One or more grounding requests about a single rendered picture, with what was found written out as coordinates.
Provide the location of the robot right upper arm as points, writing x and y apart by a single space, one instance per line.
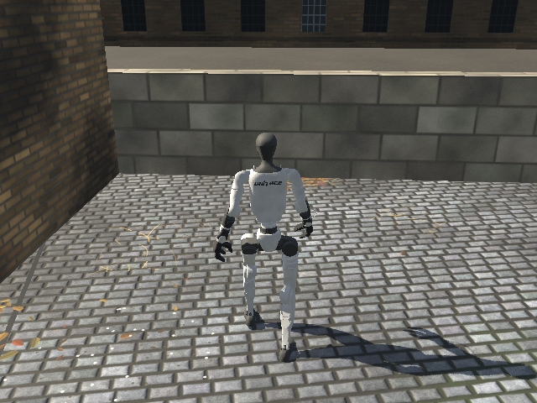
293 176

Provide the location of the left robot hand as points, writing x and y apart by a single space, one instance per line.
217 249

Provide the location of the right robot hand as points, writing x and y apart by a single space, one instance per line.
300 226

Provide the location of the right robot forearm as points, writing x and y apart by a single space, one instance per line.
306 216

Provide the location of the robot foot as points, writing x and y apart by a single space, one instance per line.
285 354
250 320

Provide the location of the robot left upper arm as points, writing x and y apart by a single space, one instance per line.
240 178

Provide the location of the robot right foot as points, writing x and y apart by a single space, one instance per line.
285 354

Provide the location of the robot left foot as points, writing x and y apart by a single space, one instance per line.
250 320

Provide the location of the left robot forearm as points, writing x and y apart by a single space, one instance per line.
225 227

